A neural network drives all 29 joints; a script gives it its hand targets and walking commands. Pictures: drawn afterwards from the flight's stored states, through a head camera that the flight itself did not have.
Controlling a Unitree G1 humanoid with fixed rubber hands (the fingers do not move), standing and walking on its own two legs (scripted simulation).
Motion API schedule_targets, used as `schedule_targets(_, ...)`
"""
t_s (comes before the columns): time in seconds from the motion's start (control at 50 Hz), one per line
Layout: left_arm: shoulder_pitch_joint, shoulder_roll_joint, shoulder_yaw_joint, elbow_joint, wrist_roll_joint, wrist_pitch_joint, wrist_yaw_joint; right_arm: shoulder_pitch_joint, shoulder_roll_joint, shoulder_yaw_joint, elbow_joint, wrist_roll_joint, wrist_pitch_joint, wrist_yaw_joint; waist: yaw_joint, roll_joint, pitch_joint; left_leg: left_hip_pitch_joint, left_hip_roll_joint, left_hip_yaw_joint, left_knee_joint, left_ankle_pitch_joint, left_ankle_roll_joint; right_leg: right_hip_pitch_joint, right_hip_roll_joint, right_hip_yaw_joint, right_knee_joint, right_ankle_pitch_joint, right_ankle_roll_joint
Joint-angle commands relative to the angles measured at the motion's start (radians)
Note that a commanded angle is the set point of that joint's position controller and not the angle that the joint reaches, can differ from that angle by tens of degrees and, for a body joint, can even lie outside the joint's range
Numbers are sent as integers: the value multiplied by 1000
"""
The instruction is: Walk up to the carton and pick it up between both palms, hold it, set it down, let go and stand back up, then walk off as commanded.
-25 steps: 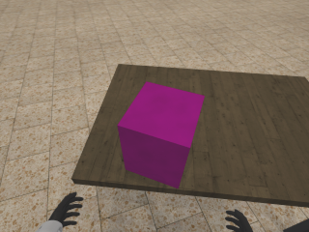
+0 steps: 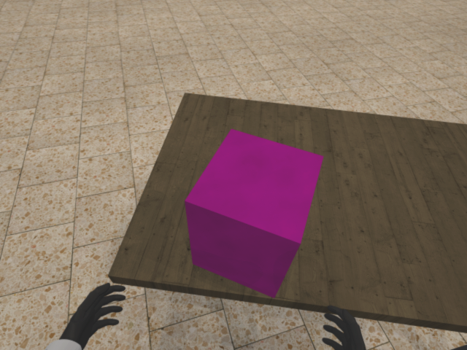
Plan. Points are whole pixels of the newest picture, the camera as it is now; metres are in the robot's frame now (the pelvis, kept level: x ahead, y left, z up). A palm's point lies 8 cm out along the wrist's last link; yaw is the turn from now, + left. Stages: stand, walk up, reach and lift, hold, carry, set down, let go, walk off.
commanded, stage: reach and lift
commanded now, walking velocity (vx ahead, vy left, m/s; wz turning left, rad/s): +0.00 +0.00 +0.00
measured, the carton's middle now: (253, 214) +0.41 +0.00 -0.04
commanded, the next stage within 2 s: none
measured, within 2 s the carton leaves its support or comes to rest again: neither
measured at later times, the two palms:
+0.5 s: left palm (87, 316) +0.18 +0.27 -0.03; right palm (336, 349) +0.16 -0.13 -0.03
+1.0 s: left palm (96, 275) +0.23 +0.26 +0.00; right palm (346, 321) +0.19 -0.14 +0.00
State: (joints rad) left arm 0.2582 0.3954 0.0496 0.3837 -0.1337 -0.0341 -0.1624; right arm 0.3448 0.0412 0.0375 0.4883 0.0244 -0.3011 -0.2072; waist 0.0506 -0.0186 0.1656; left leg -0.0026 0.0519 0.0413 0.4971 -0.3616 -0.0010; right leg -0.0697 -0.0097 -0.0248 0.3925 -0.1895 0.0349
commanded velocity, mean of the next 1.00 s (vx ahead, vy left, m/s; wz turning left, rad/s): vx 0.00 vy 0.00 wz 0.00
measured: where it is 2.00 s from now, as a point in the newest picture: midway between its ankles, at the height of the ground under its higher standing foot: outside the picture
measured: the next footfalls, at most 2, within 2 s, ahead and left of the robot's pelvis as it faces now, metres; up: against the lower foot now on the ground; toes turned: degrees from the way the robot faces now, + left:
none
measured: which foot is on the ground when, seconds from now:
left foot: down 0.00-1.00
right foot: down 0.00-1.00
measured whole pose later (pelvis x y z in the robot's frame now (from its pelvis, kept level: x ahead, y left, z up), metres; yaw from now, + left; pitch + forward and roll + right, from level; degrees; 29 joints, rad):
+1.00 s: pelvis +0.01 +0.06 -0.01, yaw -1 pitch -10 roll -5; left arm 0.15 0.33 -0.09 0.26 -0.22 -0.07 -0.12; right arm 0.24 -0.04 -0.01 0.36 0.16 -0.26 -0.20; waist 0.00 0.03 0.10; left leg 0.03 0.01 0.07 0.56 -0.42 0.06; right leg -0.01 -0.04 0.01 0.36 -0.19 0.03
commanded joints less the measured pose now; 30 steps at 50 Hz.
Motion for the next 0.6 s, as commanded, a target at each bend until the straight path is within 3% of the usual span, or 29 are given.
schedule_targets(0.0, 15, 136, 34, -178, -13, -82, -15, 47, -49, -29, -124, 18, -124, -13, -31, 166, -121, -90, -18, -1, -71, 544, -91, 86, 40, -1, -59, 191, -79)
schedule_targets(0.02, 10, 141, 37, -176, -12, -101, -15, 40, -57, -13, -112, 36, -139, -11, -33, 185, -144, -93, -27, -1, -57, 560, -97, 94, 29, 10, -55, 213, -78)
schedule_targets(0.1, 39, 127, 12, -197, -42, -158, -28, 41, -71, -9, -161, 51, -214, -11, -14, 133, -175, -49, -31, -11, -38, 656, -105, 80, 45, 4, -56, 261, -80)
schedule_targets(0.14, 11, 128, 11, -176, -31, -176, -30, 5, -73, -15, -145, 60, -229, -4, -4, 160, -147, -50, -34, -17, -54, 633, -108, 69, 55, -6, -62, 197, -84)
schedule_targets(0.16, 40, 115, 9, -213, -21, -180, -22, 15, -61, -24, -95, 78, -236, 0, -18, 191, -147, -26, -22, -32, -38, 730, -124, 57, 57, -2, -56, 194, -83)
schedule_targets(0.18, 25, 93, -11, -236, -35, -194, -22, 12, -64, -30, -121, 77, -248, 5, -17, 207, -129, -33, -18, -43, -37, 723, -132, 45, 59, -5, -50, 161, -93)
schedule_targets(0.2, 25, 89, -25, -245, -52, -204, -22, 11, -52, -32, -132, 80, -268, 2, -26, 175, -135, -24, -15, -44, -39, 756, -135, 40, 73, -19, -63, 184, -101)
schedule_targets(0.22, 22, 84, -37, -242, -49, -218, -22, 10, -59, -35, -83, 77, -268, 8, -37, 187, -137, -14, -4, -52, -32, 779, -140, 41, 70, -20, -57, 185, -97)
schedule_targets(0.3, 42, 80, -39, -225, -41, -226, -18, 8, -67, -23, -86, 110, -285, 11, -33, 196, -103, 7, -13, -64, -21, 804, -144, 24, 67, -12, -65, 182, -98)
schedule_targets(0.36, 37, 75, -70, -299, -47, -244, -15, 4, -75, -13, -100, 115, -306, 6, -43, 222, -108, 17, -18, -71, 1, 842, -166, 34, 59, -11, -57, 209, -96)
schedule_targets(0.38, 62, 72, -48, -255, -38, -238, -19, 28, -71, -16, -78, 125, -307, 8, -48, 181, -98, 27, -10, -85, -9, 843, -162, 37, 68, -12, -62, 193, -95)
schedule_targets(0.4, 123, 61, -36, -332, -12, -230, -17, 75, -61, -5, -95, 141, -331, 11, -25, 212, -101, 45, -1, -93, -7, 920, -171, 33, 71, -22, -52, 229, -98)
schedule_targets(0.42, 192, 42, -25, -310, 2, -241, -26, 126, -42, 15, -102, 131, -352, 7, -18, 186, -84, 42, -9, -93, -6, 877, -165, 63, 72, -7, -55, 240, -99)
schedule_targets(0.44, 80, 43, -55, -277, -23, -244, -22, 13, -70, -14, -103, 130, -339, 10, -42, 185, -83, 21, -3, -99, 2, 864, -168, 17, 69, -11, -54, 222, -99)
schedule_targets(0.46, 125, 45, -57, -343, -26, -248, -21, 26, -75, -2, -126, 139, -344, 10, -41, 189, -85, 6, -6, -97, -4, 862, -172, 45, 76, -16, -56, 210, -99)
schedule_targets(0.52, 90, 32, -92, -296, -36, -245, -13, 2, -89, -10, -140, 132, -326, 8, -39, 200, -59, -38, 7, -102, -28, 757, -170, 60, 64, 4, -55, 190, -109)
schedule_targets(0.54, 56, 37, -94, -303, -49, -242, -12, -12, -94, -12, -154, 127, -313, 10, -60, 208, -62, -51, -11, -88, -32, 768, -170, 60, 65, -1, -63, 205, -106)
schedule_targets(0.56, 6, 57, -107, -329, -78, -249, -11, -65, -118, -31, -198, 125, -298, 9, -58, 187, -73, -67, 3, -97, -38, 698, -168, 69, 58, 4, -57, 156, -106)
schedule_targets(0.58, 31, 58, -76, -347, -49, -235, 1, -46, -116, -37, -196, 119, -294, 6, -49, 214, -72, -70, -3, -92, -41, 715, -170, 89, 61, 9, -56, 180, -105)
